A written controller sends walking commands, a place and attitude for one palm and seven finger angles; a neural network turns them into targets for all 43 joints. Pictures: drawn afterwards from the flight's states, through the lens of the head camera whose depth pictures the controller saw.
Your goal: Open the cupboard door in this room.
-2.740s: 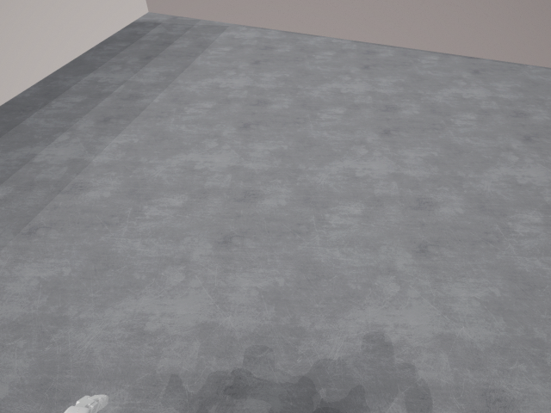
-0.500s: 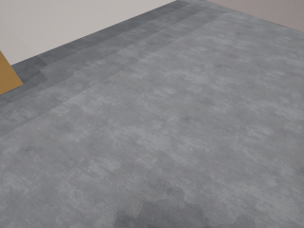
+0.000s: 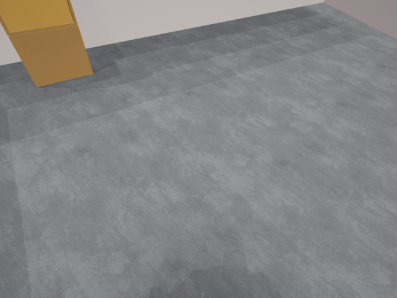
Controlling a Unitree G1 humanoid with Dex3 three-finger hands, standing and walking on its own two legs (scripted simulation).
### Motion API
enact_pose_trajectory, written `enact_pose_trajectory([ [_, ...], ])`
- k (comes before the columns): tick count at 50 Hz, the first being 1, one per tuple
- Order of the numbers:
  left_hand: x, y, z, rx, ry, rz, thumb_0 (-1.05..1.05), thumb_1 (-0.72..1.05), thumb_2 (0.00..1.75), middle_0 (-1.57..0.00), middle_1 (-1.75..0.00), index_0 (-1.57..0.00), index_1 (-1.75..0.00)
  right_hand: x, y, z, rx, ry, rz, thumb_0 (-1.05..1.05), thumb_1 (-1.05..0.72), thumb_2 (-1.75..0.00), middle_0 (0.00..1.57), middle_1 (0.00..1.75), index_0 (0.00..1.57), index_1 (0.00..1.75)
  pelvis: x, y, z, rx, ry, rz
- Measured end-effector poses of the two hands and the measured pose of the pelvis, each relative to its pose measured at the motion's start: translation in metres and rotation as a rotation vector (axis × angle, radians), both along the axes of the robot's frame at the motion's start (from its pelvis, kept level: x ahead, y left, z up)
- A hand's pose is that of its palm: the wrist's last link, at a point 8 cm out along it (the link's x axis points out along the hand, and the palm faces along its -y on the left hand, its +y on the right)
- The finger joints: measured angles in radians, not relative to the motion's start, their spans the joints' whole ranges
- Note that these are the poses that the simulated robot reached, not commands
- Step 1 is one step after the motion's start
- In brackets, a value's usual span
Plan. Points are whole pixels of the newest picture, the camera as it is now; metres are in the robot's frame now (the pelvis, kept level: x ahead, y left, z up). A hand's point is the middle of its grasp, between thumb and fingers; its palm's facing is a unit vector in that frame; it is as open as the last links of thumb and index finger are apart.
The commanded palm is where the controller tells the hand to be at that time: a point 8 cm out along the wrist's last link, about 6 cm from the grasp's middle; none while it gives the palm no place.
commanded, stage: turn or walk to find it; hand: left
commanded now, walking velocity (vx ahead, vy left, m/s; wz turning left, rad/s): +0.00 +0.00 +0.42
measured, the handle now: out of the picture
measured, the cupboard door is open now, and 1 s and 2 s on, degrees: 0 0 0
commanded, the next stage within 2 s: stand and wait in 0.38 s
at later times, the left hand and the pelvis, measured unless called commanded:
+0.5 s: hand out of the picture +0.01 +0.17 -0.13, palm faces +0.23 -0.93 -0.29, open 7.4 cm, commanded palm none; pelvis -0.03 -0.03 +0.01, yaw +12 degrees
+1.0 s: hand out of the picture -0.12 +0.16 -0.17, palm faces +0.31 -0.93 -0.18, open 7.4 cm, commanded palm none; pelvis -0.06 -0.01 +0.01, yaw +15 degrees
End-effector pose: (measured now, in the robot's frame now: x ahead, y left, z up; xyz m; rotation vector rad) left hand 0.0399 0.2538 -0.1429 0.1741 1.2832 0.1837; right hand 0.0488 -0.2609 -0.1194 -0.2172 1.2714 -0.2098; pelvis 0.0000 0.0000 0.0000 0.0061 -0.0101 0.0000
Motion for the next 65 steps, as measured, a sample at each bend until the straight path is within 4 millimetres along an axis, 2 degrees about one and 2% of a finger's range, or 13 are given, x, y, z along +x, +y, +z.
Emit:
enact_pose_trajectory([
  [4,-0.017,0.015,0.005,0.008,0.046,0.040,0.01,0.91,0.90,-0.20,-0.30,-0.20,-0.30,0.012,0.017,0.009,0.003,-0.037,0.039,0.00,-0.91,-0.90,0.20,0.30,0.20,0.30,-0.003,0.006,0.008,-0.009,0.003,0.023],
  [10,-0.018,0.017,0.022,0.024,-0.006,0.078,0.01,0.91,0.90,-0.19,-0.30,-0.20,-0.30,0.022,0.029,0.008,0.040,-0.052,0.091,0.00,-0.91,-0.90,0.21,0.30,0.20,0.30,-0.009,0.006,0.015,-0.011,0.005,0.070],
  [16,-0.010,-0.002,0.034,0.054,-0.089,0.098,0.01,0.91,0.90,-0.19,-0.30,-0.20,-0.30,0.023,0.019,-0.008,0.084,-0.046,0.124,0.00,-0.91,-0.90,0.21,0.30,0.21,0.30,-0.016,-0.010,0.011,0.007,0.006,0.123],
  [20,-0.016,-0.020,0.040,0.081,-0.140,0.115,0.01,0.91,0.90,-0.20,-0.30,-0.20,-0.30,0.023,0.003,-0.022,0.108,-0.030,0.144,0.00,-0.91,-0.90,0.21,0.30,0.20,0.30,-0.022,-0.025,0.006,0.012,-0.002,0.167],
  [25,-0.044,-0.038,0.046,0.076,-0.120,0.164,0.00,0.91,0.90,-0.20,-0.30,-0.20,-0.30,0.023,-0.011,-0.017,0.104,0.005,0.179,0.00,-0.91,-0.90,0.20,0.30,0.20,0.30,-0.026,-0.035,0.014,0.025,-0.012,0.206],
  [31,-0.082,-0.051,0.038,0.041,-0.048,0.213,0.01,0.90,0.90,-0.20,-0.30,-0.20,-0.30,0.020,-0.013,-0.010,0.083,0.038,0.208,0.00,-0.91,-0.90,0.20,0.30,0.20,0.30,-0.029,-0.037,0.018,0.030,-0.010,0.230],
  [39,-0.145,-0.053,0.008,-0.042,0.089,0.291,0.01,0.90,0.90,-0.20,-0.30,-0.20,-0.30,0.018,0.018,-0.006,0.049,0.017,0.264,0.00,-0.91,-0.90,0.20,0.30,0.20,0.30,-0.041,-0.022,0.010,-0.010,-0.017,0.240],
  [42,-0.160,-0.054,0.004,-0.070,0.130,0.300,0.01,0.91,0.90,-0.20,-0.30,-0.20,-0.30,0.012,0.033,0.000,0.055,0.014,0.273,0.00,-0.91,-0.90,0.20,0.30,0.20,0.30,-0.044,-0.018,0.013,-0.003,-0.025,0.231],
  [45,-0.170,-0.055,0.004,-0.085,0.147,0.303,0.01,0.91,0.90,-0.20,-0.30,-0.20,-0.30,0.008,0.038,0.002,0.049,0.009,0.274,0.00,-0.93,-0.90,0.20,0.30,0.20,0.30,-0.048,-0.013,0.015,-0.004,-0.026,0.236],
  [51,-0.178,-0.050,0.007,-0.074,0.134,0.320,0.01,0.91,0.90,-0.20,-0.30,-0.20,-0.30,0.001,0.041,-0.002,0.060,0.023,0.291,0.00,-0.93,-0.90,0.21,0.30,0.20,0.30,-0.058,-0.009,0.014,-0.008,-0.012,0.259],
  [57,-0.179,-0.034,0.006,-0.043,0.099,0.342,0.01,0.91,0.90,-0.20,-0.30,-0.20,-0.30,-0.007,0.042,-0.008,0.057,0.046,0.311,0.00,-0.92,-0.90,0.21,0.30,0.20,0.30,-0.066,-0.005,0.008,-0.024,0.009,0.294],
  [62,-0.171,-0.011,-0.002,-0.028,0.059,0.350,0.01,0.91,0.90,-0.20,-0.30,-0.20,-0.30,-0.014,0.046,-0.007,0.034,0.055,0.318,0.00,-0.91,-0.90,0.20,0.30,0.20,0.30,-0.071,0.005,0.002,-0.025,0.011,0.318],
  [65,-0.158,0.003,0.002,-0.011,0.031,0.343,0.01,0.91,0.90,-0.20,-0.30,-0.20,-0.30,-0.019,0.050,-0.004,0.029,0.049,0.323,0.00,-0.91,-0.90,0.20,0.30,0.20,0.30,-0.073,0.007,0.005,-0.028,0.017,0.342],
])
